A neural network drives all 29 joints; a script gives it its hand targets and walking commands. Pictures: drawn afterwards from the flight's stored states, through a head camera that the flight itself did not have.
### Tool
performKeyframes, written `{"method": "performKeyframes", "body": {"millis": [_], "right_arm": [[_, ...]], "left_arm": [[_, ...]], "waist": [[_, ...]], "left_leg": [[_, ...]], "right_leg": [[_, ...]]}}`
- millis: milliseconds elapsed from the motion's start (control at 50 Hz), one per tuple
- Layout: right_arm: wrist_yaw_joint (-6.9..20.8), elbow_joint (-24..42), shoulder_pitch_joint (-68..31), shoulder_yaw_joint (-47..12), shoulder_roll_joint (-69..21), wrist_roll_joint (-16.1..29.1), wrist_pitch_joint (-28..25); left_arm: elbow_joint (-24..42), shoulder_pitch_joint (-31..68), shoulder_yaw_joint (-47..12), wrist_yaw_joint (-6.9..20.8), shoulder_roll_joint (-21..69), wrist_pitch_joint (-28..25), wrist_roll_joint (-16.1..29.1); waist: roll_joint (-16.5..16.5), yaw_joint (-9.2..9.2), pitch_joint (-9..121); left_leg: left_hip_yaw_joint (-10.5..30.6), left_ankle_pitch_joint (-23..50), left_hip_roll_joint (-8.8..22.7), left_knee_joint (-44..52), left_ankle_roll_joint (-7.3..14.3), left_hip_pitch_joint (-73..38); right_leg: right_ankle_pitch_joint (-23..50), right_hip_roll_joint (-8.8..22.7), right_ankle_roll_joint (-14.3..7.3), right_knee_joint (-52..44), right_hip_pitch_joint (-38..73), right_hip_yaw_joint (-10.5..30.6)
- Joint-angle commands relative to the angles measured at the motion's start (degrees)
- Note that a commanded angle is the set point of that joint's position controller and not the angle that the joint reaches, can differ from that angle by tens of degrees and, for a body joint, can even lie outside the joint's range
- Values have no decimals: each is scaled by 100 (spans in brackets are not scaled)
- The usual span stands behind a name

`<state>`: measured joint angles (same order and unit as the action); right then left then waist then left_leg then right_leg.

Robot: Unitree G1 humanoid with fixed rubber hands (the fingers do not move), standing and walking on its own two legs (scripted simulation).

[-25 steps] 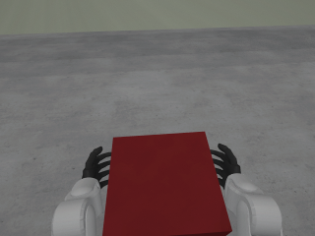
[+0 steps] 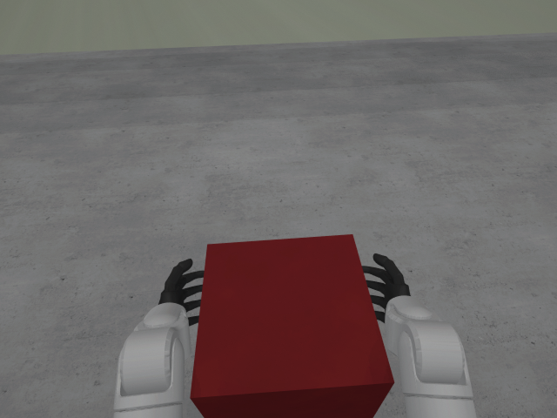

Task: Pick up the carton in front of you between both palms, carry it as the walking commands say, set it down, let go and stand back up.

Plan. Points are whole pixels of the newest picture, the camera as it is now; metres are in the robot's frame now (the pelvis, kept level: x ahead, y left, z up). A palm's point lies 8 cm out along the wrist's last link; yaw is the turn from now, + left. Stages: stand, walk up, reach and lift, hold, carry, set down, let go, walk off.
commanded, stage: carry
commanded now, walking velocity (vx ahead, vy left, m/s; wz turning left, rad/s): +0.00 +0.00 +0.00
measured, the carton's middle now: (287, 344) +0.25 +0.00 -0.02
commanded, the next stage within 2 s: hold in 0.68 s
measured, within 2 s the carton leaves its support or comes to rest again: neither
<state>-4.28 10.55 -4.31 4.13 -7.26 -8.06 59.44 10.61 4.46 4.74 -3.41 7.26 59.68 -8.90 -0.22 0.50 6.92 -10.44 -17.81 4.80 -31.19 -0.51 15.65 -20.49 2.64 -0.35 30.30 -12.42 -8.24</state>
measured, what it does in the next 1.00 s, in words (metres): shifts its weight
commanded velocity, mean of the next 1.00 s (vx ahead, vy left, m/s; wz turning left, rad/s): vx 0.00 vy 0.00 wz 0.00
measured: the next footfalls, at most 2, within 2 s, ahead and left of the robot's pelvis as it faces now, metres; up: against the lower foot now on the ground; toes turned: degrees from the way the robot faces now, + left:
none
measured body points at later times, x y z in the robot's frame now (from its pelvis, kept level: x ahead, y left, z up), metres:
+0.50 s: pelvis -0.03 +0.00 +0.00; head -0.04 +0.00 +0.45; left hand +0.27 +0.16 +0.03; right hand +0.27 -0.15 +0.03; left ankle -0.02 +0.12 -0.73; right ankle -0.05 -0.10 -0.73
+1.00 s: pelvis -0.06 +0.01 +0.01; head -0.08 +0.01 +0.46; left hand +0.25 +0.14 +0.04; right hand +0.23 -0.16 +0.04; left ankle -0.02 +0.14 -0.73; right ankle -0.05 -0.11 -0.73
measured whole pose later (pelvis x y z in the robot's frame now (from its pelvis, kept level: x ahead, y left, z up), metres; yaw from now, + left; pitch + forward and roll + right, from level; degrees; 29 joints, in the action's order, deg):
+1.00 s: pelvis -0.06 +0.01 +0.01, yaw -3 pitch -6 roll +0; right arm -0.5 -14.6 -15.8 13.1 -8.9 -15.8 40.2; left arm -14.2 16.5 12.8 -0.7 9.1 40.9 -16.7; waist -0.4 0.2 -2.7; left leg 1.6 -9.5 0.8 -21.5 -1.0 6.1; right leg -10.8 -0.5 -0.1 21.6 -4.9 1.1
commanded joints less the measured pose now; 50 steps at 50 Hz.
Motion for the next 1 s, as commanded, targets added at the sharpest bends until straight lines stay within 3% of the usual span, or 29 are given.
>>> {"method": "performKeyframes", "body": {"millis": [0,200,260,340,420,660,680,700,720,740,800,820,900,940,980], "right_arm": [[969,-106,-2587,-2939,-4099,1134,-873],[1326,-1808,-3192,-2143,-4363,601,-2008],[1449,-2141,-3450,-2154,-4664,599,-2344],[1570,-1978,-3717,-2494,-5148,763,-2419],[1572,-1774,-3494,-2712,-5270,860,-2154],[1563,-1741,-3452,-2525,-5205,823,-1942],[1586,-1736,-2868,-2491,-5440,822,-1880],[1549,-1437,-2974,-2483,-5239,844,-1961],[1526,-1545,-3001,-2437,-5182,793,-1976],[1506,-1712,-2793,-2248,-5142,610,-1983],[1542,-1783,-3165,-2183,-5124,580,-2103],[1567,-1944,-3238,-2138,-5185,557,-2115],[1737,-2139,-3829,-2242,-5379,694,-2119],[1813,-2648,-4521,-1875,-5270,520,-2186],[1914,-3472,-5498,-1205,-5091,158,-2360]], "left_arm": [[-102,2477,-2893,878,4056,-875,1116],[-1790,3167,-2199,1243,4337,-2011,660],[-2156,3437,-2210,1389,4626,-2348,693],[-1984,3729,-2561,1520,5102,-2428,890],[-1800,3434,-2722,1512,5207,-2157,947],[-1753,3408,-2557,1509,5136,-1954,882],[-1602,2745,-2534,1532,5369,-1908,932],[-1399,2895,-2492,1490,5123,-1974,953],[-1424,2880,-2429,1467,5084,-2004,902],[-1403,2936,-2425,1487,5011,-1998,815],[-1515,3317,-2539,1561,5126,-2054,834],[-1604,3475,-2587,1611,5120,-2062,863],[-2121,3552,-2208,1634,5327,-2088,632],[-2699,4037,-1675,1635,5265,-2155,378],[-3694,4718,-834,1656,5237,-2303,-8]], "waist": [[2,-28,1081],[40,-38,978],[44,-40,992],[34,-48,1213],[16,-47,1340],[55,-49,1149],[-99,-89,720],[-194,-151,1123],[-153,-127,1022],[-238,-46,982],[53,54,858],[-53,82,847],[67,-181,738],[0,-308,267],[-52,-360,-284]], "left_leg": [[495,2319,508,250,71,-620],[560,1717,505,501,84,-608],[579,1590,498,544,86,-623],[594,1664,497,514,93,-722],[590,1751,514,484,100,-756],[592,1678,510,519,64,-551],[1380,3235,-1029,718,206,-1533],[1493,3669,-955,677,189,-1856],[1569,3709,-968,736,156,-1829],[1598,3569,-961,788,112,-1866],[1462,2992,-1044,984,-3,-1706],[1427,2420,-1064,1035,2,-1648],[1383,1818,-1138,1138,67,-1373],[1398,972,-1074,1153,148,-1041],[1335,-106,-1013,983,214,-707]], "right_leg": [[2798,660,-57,-342,343,498],[1860,633,-101,-559,115,517],[1671,634,-109,-598,76,532],[1687,631,-113,-556,130,531],[1761,640,-111,-505,145,521],[1768,657,-74,-531,44,545],[3663,-712,-71,-827,686,1350],[4213,-692,4,-753,942,1500],[4232,-672,22,-776,1055,1522],[3893,-689,-33,-878,1099,1476],[3231,-786,40,-1002,1297,1344],[2517,-789,10,-1164,1262,1306],[2280,-755,82,-1118,1266,1311],[1281,-732,27,-1133,947,1273],[-40,-714,-91,-1036,307,1212]]}}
